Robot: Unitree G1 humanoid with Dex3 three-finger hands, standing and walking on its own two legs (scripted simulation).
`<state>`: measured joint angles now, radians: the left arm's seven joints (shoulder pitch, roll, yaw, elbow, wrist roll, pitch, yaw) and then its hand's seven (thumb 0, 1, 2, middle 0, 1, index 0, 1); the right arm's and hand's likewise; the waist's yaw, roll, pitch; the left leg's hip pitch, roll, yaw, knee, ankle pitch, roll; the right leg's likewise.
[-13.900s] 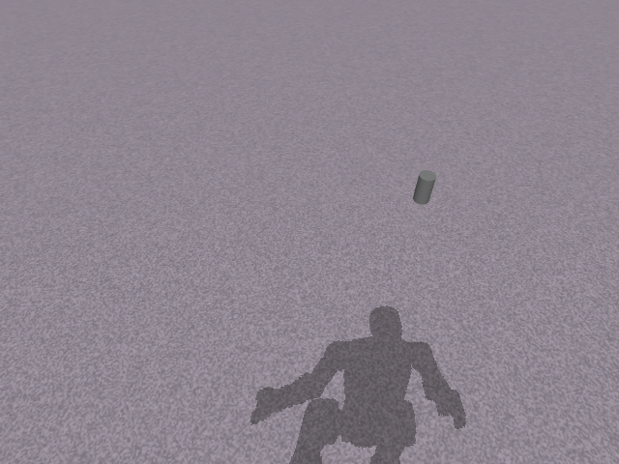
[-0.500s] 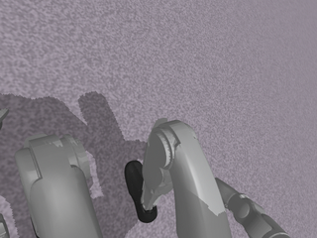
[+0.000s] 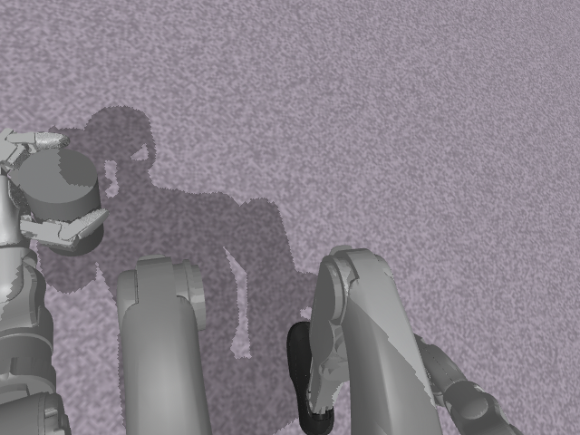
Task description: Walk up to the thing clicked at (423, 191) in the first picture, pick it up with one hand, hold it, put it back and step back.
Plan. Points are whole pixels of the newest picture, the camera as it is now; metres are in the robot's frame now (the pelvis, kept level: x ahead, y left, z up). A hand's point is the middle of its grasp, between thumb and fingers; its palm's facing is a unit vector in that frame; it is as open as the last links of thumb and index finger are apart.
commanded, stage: settle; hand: left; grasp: from the side
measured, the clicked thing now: (68, 207) +0.39 +0.29 -0.12
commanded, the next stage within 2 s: lift in 1.10 s
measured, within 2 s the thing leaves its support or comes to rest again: neither
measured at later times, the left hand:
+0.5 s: hand (63, 157) +0.41 +0.27 -0.01, palm faces +0.26 -0.97 -0.05, open 11.0 cm
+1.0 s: hand (54, 147) +0.41 +0.27 +0.02, palm faces +0.26 -0.96 -0.06, open 11.1 cm
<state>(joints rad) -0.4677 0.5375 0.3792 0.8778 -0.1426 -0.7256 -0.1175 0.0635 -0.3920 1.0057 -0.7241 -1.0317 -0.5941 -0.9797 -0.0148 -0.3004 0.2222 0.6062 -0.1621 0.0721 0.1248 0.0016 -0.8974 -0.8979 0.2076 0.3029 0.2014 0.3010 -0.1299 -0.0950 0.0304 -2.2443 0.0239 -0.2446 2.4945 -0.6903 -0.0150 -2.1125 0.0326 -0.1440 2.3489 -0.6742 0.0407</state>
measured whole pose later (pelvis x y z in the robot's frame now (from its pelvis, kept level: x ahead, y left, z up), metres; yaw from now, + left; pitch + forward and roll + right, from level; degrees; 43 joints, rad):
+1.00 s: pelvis +0.01 -0.01 +0.05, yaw +6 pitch +31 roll -5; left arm -0.54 0.40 0.40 0.84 -0.14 -0.59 -0.20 0.07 -0.47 1.10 -0.74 -1.06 -0.61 -1.00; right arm 0.06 -0.27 0.05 0.67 -0.07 0.03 0.05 0.00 -0.92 -0.90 0.20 0.30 0.20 0.30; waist -0.10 -0.01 -0.12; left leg -2.15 0.03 -0.12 2.27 -0.68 -0.03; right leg -2.08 0.00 -0.06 2.23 -0.70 0.02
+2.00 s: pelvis +0.03 -0.01 +0.19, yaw +8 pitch +31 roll -3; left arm -0.27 0.29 0.26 0.39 -0.19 -0.35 -0.13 0.07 -0.48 1.10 -0.74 -1.05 -0.62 -1.00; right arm 0.11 -0.25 0.00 0.61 0.03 -0.01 -0.02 0.01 -0.92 -0.90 0.21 0.30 0.20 0.30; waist -0.04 0.03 -0.19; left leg -1.73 0.04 -0.07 1.84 -0.66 -0.02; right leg -1.68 -0.01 -0.03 1.81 -0.67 0.01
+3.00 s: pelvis +0.07 +0.00 +0.38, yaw +11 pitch +13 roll -2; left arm -0.13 0.22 0.13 0.41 -0.17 -0.32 -0.06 0.07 -0.48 1.10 -0.74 -1.05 -0.62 -1.00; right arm 0.23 -0.21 0.02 0.65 0.02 -0.05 -0.05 0.01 -0.92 -0.90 0.20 0.30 0.20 0.30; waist -0.03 0.02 -0.09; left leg -0.82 0.04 -0.03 1.07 -0.47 -0.02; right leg -0.77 -0.01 -0.03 1.03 -0.48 0.02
